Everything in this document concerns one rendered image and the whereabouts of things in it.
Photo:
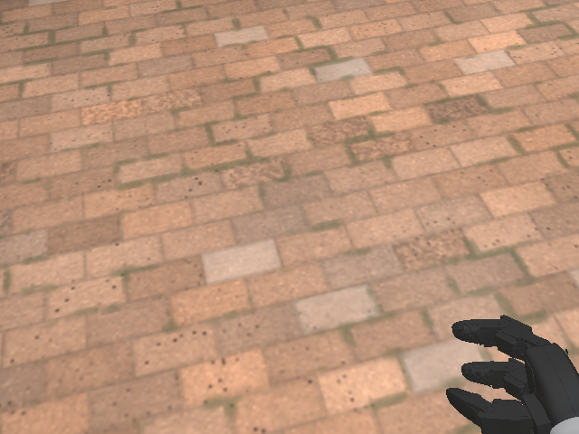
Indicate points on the robot right hand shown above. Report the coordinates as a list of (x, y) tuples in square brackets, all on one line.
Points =
[(547, 384)]

